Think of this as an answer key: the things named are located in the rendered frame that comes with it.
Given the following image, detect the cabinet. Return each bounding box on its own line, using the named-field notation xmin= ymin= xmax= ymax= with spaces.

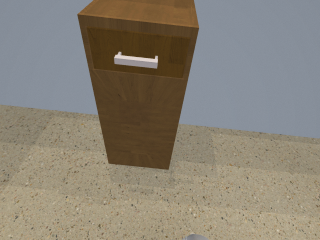
xmin=77 ymin=0 xmax=199 ymax=170

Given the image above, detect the handle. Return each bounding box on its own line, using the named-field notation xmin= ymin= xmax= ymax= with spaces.
xmin=114 ymin=51 xmax=158 ymax=69

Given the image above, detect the drawer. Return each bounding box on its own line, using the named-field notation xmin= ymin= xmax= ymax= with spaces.
xmin=86 ymin=26 xmax=190 ymax=78

